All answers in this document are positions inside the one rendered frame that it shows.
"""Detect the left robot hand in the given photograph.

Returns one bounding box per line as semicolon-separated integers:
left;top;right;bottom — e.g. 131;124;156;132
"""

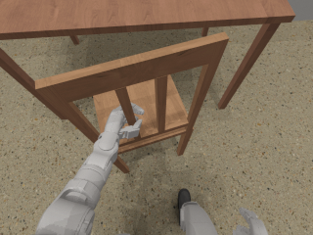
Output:
104;103;145;139

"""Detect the chair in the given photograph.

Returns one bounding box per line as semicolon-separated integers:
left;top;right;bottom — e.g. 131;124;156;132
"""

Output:
34;31;230;174

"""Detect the left robot upper arm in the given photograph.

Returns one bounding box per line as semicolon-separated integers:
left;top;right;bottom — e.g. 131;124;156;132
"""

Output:
30;198;95;235

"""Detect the table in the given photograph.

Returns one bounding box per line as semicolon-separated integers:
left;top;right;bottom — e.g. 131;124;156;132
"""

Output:
0;0;296;120

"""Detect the left robot forearm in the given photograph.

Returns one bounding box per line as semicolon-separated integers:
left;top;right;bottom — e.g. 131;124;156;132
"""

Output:
35;131;120;235

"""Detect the robot right foot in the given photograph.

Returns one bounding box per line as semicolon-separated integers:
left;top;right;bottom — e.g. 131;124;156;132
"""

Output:
177;188;191;226

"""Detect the right robot hand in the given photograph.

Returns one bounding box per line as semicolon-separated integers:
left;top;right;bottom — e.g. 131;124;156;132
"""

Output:
233;207;268;235

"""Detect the right robot shin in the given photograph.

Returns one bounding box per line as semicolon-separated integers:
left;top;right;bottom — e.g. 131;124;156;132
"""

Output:
181;202;199;209

